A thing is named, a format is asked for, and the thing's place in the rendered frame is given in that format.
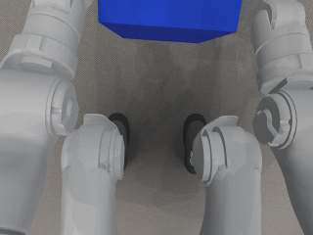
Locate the carton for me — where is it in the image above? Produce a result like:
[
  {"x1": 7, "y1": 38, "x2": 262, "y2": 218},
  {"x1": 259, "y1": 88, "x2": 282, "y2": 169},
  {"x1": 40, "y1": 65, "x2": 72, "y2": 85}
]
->
[{"x1": 98, "y1": 0, "x2": 243, "y2": 43}]

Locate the robot right upper arm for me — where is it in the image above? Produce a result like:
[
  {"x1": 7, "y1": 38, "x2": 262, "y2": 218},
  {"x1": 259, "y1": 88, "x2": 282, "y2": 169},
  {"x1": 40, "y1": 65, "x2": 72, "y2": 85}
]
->
[{"x1": 252, "y1": 89, "x2": 313, "y2": 235}]

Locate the robot left thigh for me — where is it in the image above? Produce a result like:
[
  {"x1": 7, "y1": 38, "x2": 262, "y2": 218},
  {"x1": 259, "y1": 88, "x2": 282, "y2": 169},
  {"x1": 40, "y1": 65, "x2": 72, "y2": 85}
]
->
[{"x1": 60, "y1": 124, "x2": 125, "y2": 235}]

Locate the right robot forearm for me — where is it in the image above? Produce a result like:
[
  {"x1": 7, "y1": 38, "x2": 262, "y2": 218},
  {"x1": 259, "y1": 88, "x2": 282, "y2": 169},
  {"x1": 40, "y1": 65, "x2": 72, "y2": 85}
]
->
[{"x1": 243, "y1": 0, "x2": 313, "y2": 95}]

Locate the robot left upper arm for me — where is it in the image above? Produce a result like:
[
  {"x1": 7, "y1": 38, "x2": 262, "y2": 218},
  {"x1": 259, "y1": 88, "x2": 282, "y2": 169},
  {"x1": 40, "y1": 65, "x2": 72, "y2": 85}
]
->
[{"x1": 0, "y1": 69, "x2": 79, "y2": 235}]

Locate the left robot forearm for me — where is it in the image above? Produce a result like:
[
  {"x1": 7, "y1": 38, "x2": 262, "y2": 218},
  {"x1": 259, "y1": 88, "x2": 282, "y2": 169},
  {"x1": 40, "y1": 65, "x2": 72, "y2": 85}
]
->
[{"x1": 0, "y1": 0, "x2": 93, "y2": 81}]

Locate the robot right foot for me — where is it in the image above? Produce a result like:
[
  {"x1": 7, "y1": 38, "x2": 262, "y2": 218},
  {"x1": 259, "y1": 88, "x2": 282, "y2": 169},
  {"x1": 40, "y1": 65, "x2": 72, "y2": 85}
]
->
[{"x1": 183, "y1": 114, "x2": 206, "y2": 174}]

